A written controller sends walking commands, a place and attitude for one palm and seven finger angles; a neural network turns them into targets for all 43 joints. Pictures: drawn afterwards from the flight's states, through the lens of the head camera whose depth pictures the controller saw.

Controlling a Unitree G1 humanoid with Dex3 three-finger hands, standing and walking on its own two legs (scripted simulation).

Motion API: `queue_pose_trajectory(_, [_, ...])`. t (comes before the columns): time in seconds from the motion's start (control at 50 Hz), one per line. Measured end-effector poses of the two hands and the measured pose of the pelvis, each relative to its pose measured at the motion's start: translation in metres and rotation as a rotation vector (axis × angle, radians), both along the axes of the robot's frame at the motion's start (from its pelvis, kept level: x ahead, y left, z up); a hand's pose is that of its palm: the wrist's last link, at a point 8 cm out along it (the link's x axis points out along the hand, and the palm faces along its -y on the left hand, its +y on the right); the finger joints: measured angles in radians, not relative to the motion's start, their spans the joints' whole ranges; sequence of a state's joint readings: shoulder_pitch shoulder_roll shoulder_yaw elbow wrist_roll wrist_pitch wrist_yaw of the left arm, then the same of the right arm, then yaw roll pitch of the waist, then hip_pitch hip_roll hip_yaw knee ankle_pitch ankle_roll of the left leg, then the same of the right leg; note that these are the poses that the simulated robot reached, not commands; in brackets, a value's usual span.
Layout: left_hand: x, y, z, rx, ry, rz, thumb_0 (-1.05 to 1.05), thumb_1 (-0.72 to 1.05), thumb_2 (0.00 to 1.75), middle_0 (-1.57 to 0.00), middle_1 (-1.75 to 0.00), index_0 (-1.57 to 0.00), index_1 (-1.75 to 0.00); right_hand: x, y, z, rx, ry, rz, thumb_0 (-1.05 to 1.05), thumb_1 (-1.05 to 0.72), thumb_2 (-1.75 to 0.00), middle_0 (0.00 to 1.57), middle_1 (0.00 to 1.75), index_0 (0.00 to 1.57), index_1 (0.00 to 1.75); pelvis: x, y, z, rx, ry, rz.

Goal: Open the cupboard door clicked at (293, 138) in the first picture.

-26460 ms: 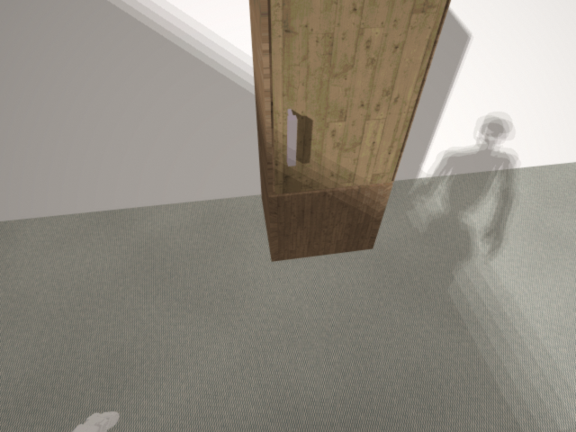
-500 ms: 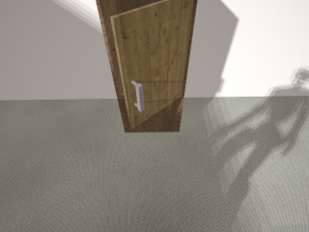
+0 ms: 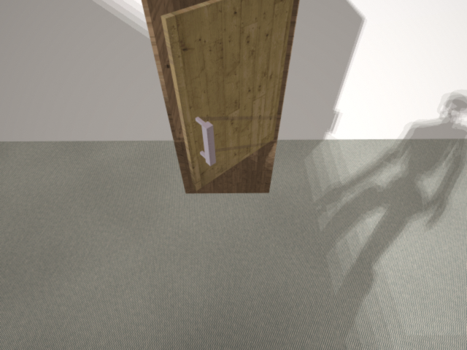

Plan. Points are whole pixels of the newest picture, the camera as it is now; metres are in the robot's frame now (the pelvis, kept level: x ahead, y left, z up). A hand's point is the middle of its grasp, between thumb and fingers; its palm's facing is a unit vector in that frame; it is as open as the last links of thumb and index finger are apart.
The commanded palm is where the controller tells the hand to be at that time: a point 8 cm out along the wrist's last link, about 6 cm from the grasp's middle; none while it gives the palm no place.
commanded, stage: look to check the result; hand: left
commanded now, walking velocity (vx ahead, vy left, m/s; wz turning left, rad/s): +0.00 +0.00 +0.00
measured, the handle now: (205, 141) +0.68 +0.12 -0.12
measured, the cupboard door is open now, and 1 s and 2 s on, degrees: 41 41 41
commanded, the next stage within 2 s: walk to a spot facing it in 0.16 s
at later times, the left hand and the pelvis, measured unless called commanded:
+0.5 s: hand out of the picture +0.07 +0.22 -0.17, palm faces -0.07 -0.95 -0.31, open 7.4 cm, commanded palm none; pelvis +0.00 +0.00 -0.01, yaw -4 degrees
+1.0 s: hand out of the picture +0.06 +0.16 -0.17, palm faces -0.27 -0.92 -0.27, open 7.4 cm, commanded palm none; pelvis -0.03 -0.03 -0.01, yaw -20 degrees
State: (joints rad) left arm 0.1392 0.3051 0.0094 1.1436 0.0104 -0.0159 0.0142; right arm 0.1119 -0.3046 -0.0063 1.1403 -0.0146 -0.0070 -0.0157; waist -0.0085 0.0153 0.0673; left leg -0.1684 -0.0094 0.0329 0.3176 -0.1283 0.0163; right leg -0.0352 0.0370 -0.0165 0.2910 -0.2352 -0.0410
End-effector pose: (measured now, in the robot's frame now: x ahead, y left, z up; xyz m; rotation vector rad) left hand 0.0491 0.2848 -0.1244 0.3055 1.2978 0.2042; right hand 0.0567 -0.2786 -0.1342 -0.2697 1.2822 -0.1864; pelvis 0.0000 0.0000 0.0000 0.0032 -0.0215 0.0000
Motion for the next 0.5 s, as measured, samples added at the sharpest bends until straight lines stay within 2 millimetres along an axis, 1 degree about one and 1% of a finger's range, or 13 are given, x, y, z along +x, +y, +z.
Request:
queue_pose_trajectory(0.16, [0.007,0.000,0.002,0.003,-0.017,-0.002,0.00,0.90,0.90,-0.20,-0.30,-0.20,-0.30,0.013,0.002,0.001,0.005,-0.028,0.008,0.01,-0.91,-0.90,0.21,0.30,0.21,0.30,0.003,0.000,0.000,0.002,-0.001,-0.001])
queue_pose_trajectory(0.3, [0.015,-0.002,0.002,-0.002,-0.030,-0.011,0.00,0.90,0.90,-0.20,-0.30,-0.20,-0.30,0.017,-0.001,0.002,-0.001,-0.035,0.006,0.01,-0.91,-0.90,0.21,0.30,0.21,0.30,0.006,0.000,0.000,0.003,0.000,-0.003])
queue_pose_trajectory(0.4, [0.019,-0.004,-0.001,-0.003,-0.023,-0.017,0.00,0.90,0.90,-0.20,-0.30,-0.20,-0.30,0.014,-0.003,0.002,-0.012,-0.037,-0.015,0.01,-0.91,-0.90,0.21,0.30,0.21,0.30,0.006,0.000,-0.001,0.002,0.004,-0.028])
queue_pose_trajectory(0.5, [0.017,-0.015,-0.010,-0.027,0.015,-0.041,0.00,0.90,0.90,-0.20,-0.30,-0.20,-0.30,-0.004,0.005,-0.004,0.003,-0.036,-0.079,0.00,-0.91,-0.90,0.20,0.30,0.20,0.30,0.004,0.000,-0.006,0.002,0.005,-0.078])
